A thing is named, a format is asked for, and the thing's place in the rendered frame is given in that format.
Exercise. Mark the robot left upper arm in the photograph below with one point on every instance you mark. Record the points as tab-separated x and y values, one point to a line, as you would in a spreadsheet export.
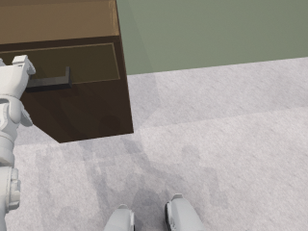
10	187

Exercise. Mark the drawer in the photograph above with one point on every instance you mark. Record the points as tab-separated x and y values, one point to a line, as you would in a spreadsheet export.
88	62

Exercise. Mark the right robot thigh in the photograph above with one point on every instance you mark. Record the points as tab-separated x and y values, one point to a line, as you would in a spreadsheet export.
182	214

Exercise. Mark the robot left hand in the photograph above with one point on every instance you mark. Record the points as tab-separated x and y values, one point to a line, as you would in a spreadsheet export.
13	82

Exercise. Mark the cabinet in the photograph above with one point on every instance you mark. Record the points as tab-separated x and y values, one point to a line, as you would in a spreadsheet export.
89	110

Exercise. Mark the left robot forearm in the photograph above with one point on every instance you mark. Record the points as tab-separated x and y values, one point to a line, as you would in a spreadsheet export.
10	117

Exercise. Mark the right robot shin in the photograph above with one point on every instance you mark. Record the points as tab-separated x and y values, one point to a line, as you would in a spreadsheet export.
177	195

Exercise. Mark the handle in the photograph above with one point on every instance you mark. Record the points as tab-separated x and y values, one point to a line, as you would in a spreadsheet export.
47	84

